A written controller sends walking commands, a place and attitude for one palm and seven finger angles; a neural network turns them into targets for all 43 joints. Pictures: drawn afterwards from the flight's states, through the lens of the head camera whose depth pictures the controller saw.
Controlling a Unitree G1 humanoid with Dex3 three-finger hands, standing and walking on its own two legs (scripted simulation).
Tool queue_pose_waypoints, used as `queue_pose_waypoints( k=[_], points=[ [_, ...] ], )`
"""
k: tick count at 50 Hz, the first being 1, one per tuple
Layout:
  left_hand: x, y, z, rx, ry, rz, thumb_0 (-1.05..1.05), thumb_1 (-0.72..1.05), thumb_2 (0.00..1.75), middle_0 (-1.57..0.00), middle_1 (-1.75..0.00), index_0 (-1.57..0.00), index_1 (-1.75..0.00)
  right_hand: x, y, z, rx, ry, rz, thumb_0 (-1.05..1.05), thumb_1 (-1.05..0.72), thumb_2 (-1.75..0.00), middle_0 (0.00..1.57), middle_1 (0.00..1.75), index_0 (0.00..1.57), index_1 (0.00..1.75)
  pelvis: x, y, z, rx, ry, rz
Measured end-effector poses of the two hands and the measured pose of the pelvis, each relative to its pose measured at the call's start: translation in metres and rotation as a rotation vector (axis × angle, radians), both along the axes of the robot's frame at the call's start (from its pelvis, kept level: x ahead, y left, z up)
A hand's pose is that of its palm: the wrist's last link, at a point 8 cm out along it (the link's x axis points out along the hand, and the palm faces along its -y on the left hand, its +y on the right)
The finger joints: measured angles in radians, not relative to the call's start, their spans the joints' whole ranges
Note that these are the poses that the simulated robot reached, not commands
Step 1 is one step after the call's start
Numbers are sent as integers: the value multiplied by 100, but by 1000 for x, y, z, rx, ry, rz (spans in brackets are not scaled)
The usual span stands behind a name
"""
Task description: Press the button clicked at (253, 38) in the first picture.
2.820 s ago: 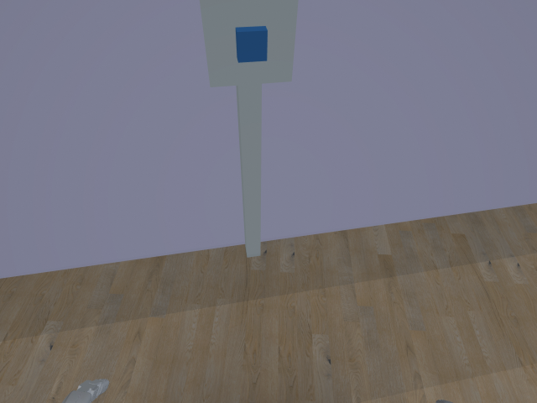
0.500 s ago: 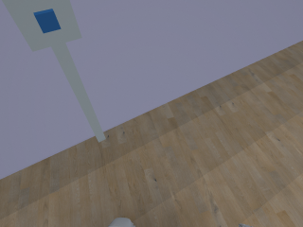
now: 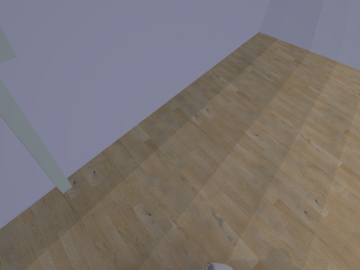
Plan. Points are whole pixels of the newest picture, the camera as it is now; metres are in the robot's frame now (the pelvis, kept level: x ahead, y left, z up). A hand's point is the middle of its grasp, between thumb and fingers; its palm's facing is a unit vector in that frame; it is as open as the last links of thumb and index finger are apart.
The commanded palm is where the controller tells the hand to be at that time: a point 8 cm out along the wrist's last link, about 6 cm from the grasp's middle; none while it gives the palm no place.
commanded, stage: walk to a spot facing it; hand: left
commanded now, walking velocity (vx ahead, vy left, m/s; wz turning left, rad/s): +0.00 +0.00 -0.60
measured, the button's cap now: out of the picture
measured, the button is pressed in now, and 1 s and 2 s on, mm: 0 0 0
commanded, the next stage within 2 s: turn to face it in 1.10 s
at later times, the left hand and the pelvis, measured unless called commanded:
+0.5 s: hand out of the picture +0.13 +0.12 -0.17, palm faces -0.23 -0.95 -0.20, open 7.4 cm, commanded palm none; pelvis +0.07 -0.06 +0.00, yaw -16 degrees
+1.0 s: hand (160, 171) +0.44 +0.08 -0.17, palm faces -0.46 -0.87 -0.18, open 7.4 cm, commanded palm none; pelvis +0.26 -0.05 +0.00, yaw -32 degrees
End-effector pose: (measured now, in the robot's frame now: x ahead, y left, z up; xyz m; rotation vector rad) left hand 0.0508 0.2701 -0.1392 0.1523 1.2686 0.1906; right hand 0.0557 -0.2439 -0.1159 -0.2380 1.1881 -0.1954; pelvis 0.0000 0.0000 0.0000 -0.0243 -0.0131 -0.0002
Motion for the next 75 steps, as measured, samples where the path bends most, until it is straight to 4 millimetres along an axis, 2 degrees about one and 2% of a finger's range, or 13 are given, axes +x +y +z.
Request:
queue_pose_waypoints(
  k=[9, 13, 19, 28, 32, 35, 39, 45, 55, 60, 63, 69, 75],
  points=[
    [72, -66, 3, 1, -72, -226, 1, 91, 90, -20, -30, -19, -30, -90, -39, -35, 56, 134, -209, 1, -91, -90, 21, 30, 21, 30, -4, -31, -15, 20, 21, -142],
    [91, -91, 9, 13, -135, -261, 0, 91, 90, -20, -30, -20, -30, -107, -58, -43, 71, 198, -254, 1, -91, -90, 20, 30, 20, 30, 4, -46, -17, 11, 13, -167],
    [87, -104, 16, 11, -71, -285, 0, 91, 90, -20, -30, -20, -30, -63, -77, -22, 66, 84, -283, 2, -91, -90, 20, 30, 20, 30, 32, -58, -1, 33, 8, -236],
    [88, -94, -5, -21, 112, -272, 0, 91, 90, -20, -30, -20, -30, 50, -76, -9, 40, -57, -262, 1, -91, -90, 20, 30, 20, 30, 97, -53, -5, 6, 16, -300],
    [106, -79, -25, -36, 197, -261, 0, 91, 90, -20, -30, -20, -30, 112, -65, -10, 14, -118, -243, 1, -91, -90, 20, 30, 20, 30, 140, -42, -17, -5, 19, -337],
    [138, -68, -37, -43, 245, -289, 1, 91, 90, -20, -30, -20, -30, 140, -54, -9, -11, -167, -262, 1, -91, -90, 20, 30, 20, 30, 166, -34, -23, 0, 2, -388],
    [210, -69, -28, -42, 195, -370, 1, 91, 90, -20, -30, -19, -30, 136, -36, -1, -3, -146, -356, 1, -91, -90, 20, 30, 20, 30, 196, -32, -11, -12, -17, -443],
    [330, -96, -9, -41, 17, -471, 1, 91, 90, -19, -30, -19, -30, 98, -18, -1, 6, -5, -527, 0, -95, -90, 21, 30, 21, 30, 235, -35, 1, -8, -15, -508],
    [451, -200, -1, -62, -87, -688, 0, 91, 90, -19, -30, -19, -30, 54, 14, -23, 128, 199, -742, 1, -92, -90, 20, 30, 20, 30, 278, -65, -7, 16, -19, -625],
    [487, -266, -8, -66, -144, -806, 0, 91, 90, -19, -30, -19, -30, 46, 13, -49, 209, 248, -836, 1, -91, -90, 20, 30, 20, 30, 293, -98, -25, 30, -19, -687],
    [494, -289, -9, -64, -181, -830, 0, 91, 90, -20, -30, -19, -30, 55, -4, -58, 222, 242, -856, 1, -91, -90, 20, 30, 20, 30, 295, -110, -30, 21, -26, -710],
    [482, -297, 2, -53, -152, -807, 0, 91, 90, -20, -30, -20, -30, 102, -52, -46, 166, 105, -813, 1, -91, -90, 20, 30, 20, 30, 304, -123, -15, 14, -29, -697],
    [477, -287, 2, -90, -163, -716, 0, 92, 90, -20, -30, -20, -30, 138, -73, -36, 141, 68, -727, 1, -93, -90, 20, 30, 20, 30, 314, -126, -10, 0, -19, -625]
  ],
)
